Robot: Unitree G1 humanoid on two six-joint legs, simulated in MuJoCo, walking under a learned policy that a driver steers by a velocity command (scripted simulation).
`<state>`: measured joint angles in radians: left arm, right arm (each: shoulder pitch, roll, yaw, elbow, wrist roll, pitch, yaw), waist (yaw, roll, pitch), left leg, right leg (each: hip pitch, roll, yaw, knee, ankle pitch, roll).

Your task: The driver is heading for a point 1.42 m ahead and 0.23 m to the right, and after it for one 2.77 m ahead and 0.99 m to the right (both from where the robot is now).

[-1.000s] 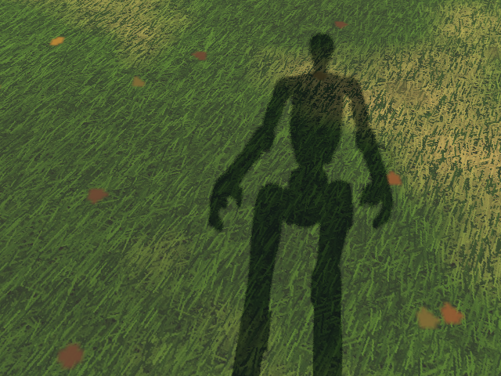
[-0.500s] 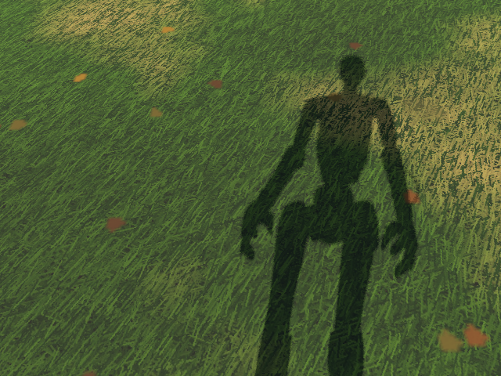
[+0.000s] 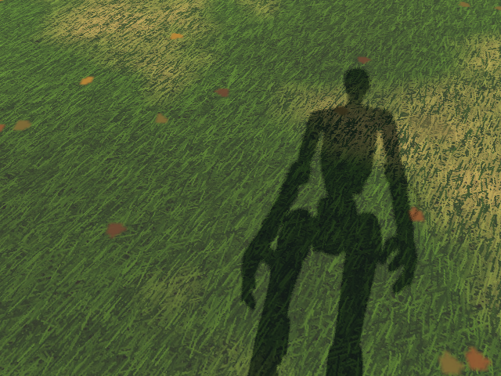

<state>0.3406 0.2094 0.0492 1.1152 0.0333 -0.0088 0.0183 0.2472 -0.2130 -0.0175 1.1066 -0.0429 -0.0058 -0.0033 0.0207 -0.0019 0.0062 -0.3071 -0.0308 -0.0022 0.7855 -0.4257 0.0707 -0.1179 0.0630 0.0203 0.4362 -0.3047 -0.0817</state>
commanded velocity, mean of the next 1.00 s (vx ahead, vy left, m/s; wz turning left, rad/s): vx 0.45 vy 0.00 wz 0.00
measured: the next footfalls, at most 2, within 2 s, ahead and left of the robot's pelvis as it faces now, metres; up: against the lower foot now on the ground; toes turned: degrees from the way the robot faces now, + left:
left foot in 0.16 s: +0.12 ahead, +0.13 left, +0.00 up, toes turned +2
right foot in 0.66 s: +0.45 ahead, -0.01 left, +0.00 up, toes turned -3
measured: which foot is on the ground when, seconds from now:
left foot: up 0.00-0.14, down 0.16-0.68, up 0.70-1.00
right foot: down 0.00-0.16, up 0.18-0.64, down 0.66-1.00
